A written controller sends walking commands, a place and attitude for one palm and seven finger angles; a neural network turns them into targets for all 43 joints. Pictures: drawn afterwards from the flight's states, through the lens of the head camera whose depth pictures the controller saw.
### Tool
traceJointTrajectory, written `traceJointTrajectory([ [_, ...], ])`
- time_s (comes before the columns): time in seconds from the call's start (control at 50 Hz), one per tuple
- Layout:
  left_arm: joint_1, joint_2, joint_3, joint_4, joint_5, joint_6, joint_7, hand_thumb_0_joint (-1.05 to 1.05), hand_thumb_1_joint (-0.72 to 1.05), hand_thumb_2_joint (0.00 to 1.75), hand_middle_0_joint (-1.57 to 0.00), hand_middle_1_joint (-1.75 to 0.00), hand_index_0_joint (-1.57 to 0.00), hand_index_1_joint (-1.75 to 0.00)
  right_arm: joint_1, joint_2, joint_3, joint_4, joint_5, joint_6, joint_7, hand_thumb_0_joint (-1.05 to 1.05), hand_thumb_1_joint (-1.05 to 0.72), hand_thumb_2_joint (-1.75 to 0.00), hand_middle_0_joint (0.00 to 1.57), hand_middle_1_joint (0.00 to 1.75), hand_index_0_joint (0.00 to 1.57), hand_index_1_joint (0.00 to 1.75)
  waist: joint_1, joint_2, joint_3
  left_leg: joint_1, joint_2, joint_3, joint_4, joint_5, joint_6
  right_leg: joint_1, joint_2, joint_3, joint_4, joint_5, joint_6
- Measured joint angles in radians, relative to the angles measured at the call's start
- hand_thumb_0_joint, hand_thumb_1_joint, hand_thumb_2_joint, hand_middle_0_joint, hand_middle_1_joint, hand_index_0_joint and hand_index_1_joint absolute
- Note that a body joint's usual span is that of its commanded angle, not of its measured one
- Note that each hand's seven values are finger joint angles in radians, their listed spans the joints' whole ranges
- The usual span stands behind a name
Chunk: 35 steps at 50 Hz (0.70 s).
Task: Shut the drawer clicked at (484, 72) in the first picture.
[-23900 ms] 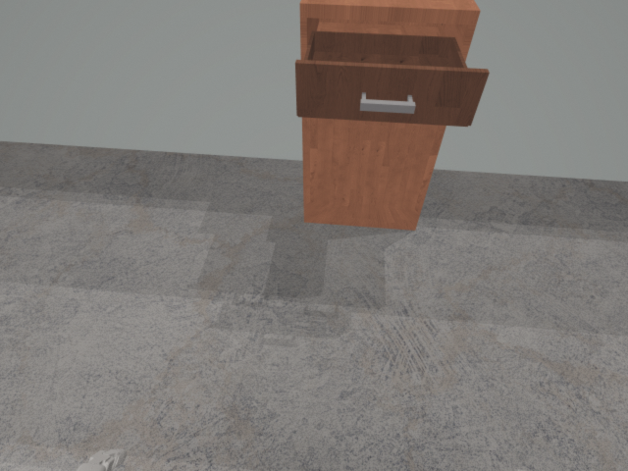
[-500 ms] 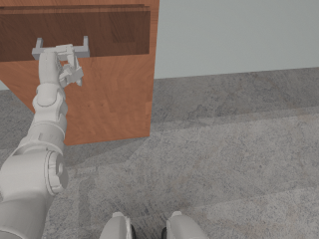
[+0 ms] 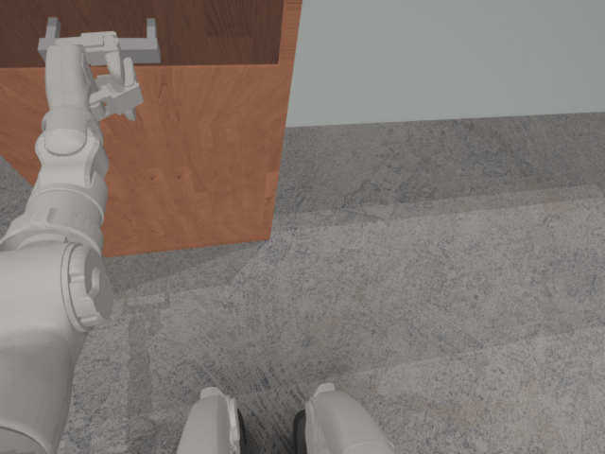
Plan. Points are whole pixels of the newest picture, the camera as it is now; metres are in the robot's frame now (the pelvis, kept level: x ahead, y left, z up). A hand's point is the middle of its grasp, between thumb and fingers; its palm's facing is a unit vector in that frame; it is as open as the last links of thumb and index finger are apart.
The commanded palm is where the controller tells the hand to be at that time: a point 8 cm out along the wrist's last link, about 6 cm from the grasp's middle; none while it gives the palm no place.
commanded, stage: pull the fist back off the drawer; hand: left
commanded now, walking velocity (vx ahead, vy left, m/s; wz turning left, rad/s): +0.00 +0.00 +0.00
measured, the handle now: (103, 38) +0.63 +0.18 +0.09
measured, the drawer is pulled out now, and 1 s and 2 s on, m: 0.00 0.00 0.00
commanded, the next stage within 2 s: draw the hand back to the body in 0.70 s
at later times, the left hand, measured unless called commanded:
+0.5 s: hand (132, 87) +0.56 +0.14 +0.09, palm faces +0.04 -1.00 -0.02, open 3.0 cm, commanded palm +0.53 +0.17 +0.10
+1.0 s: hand (113, 109) +0.50 +0.15 +0.11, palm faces +0.05 -1.00 -0.05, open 3.2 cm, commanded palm +0.46 +0.20 +0.13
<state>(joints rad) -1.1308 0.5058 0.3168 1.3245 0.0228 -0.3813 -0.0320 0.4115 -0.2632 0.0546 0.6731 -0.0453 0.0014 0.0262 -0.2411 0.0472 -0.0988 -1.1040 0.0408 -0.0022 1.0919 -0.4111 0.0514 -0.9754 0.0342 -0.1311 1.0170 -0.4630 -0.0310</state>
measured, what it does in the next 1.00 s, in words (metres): shifts its weight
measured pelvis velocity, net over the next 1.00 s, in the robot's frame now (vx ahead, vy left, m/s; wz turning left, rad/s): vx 0.06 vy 0.00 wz -0.03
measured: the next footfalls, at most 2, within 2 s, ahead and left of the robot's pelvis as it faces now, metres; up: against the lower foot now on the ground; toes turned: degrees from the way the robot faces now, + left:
none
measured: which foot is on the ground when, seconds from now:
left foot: down 0.00-1.00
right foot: down 0.00-1.00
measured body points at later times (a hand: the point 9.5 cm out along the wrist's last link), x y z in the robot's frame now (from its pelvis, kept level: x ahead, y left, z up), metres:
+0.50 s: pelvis +0.00 +0.01 +0.00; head +0.14 +0.04 +0.43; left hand +0.55 +0.20 +0.09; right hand -0.05 -0.24 -0.10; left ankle +0.05 +0.09 -0.66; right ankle +0.01 -0.11 -0.66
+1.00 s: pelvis +0.06 +0.00 +0.04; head +0.15 +0.00 +0.48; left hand +0.49 +0.21 +0.11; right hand +0.09 -0.26 -0.08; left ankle +0.05 +0.09 -0.66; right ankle +0.01 -0.11 -0.65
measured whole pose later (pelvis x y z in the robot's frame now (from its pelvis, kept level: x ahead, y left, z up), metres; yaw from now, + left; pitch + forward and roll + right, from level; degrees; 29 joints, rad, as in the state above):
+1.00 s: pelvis +0.06 +0.00 +0.04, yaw -2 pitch +18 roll -2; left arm -0.53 0.29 0.27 0.70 -0.13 -0.33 -0.06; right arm 0.38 -0.25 0.00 0.58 0.02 0.08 0.06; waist -0.11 0.05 -0.13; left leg -0.78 0.04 0.06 0.90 -0.43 0.05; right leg -0.68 0.04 -0.05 0.84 -0.46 -0.02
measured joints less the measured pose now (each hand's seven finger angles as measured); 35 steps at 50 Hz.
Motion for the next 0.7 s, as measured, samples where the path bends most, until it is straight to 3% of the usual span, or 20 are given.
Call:
traceJointTrajectory([
  [0.16,-0.042,0.038,-0.004,0.023,0.005,0.024,-0.01,0.0,0.62,0.95,-1.4,-1.6,-1.4,-1.6,0.015,-0.01,0.011,-0.008,0.0,-0.022,-0.007,0.0,-0.9,-0.89,0.2,0.3,0.2,0.3,-0.02,0.001,0.005,-0.032,0.001,0.0,0.009,0.014,0.007,-0.031,0.0,0.0,0.006,0.016,0.004],
  [0.34,-0.043,0.028,0.005,0.005,0.009,0.032,-0.006,-0.01,0.63,0.93,-1.4,-1.6,-1.4,-1.6,0.038,-0.01,0.011,-0.013,-0.008,-0.014,0.007,0.01,-0.9,-0.89,0.2,0.3,0.2,0.3,-0.018,0.002,0.006,-0.043,-0.001,0.009,0.014,0.015,0.015,-0.045,-0.003,0.009,0.013,0.02,0.012],
  [0.56,0.096,-0.051,0.028,-0.112,-0.025,0.027,0.015,0.0,0.77,0.89,-1.4,-1.6,-1.4,-1.6,0.037,0.001,-0.005,-0.038,-0.001,0.023,0.027,0.01,-0.9,-0.89,0.2,0.3,0.2,0.3,0.01,0.004,-0.007,0.038,0.005,0.039,-0.027,-0.002,0.018,0.023,0.004,0.042,-0.027,0.014,0.018],
  [0.7,0.227,-0.109,0.015,-0.21,-0.052,0.006,0.023,0.01,0.86,0.9,-1.4,-1.6,-1.4,-1.6,0.026,0.008,-0.022,-0.053,0.011,0.053,0.037,0.01,-0.9,-0.89,0.2,0.3,0.2,0.3,0.048,0.004,-0.021,0.122,0.004,0.055,-0.069,-0.021,0.014,0.099,0.005,0.06,-0.064,-0.001,0.018],
])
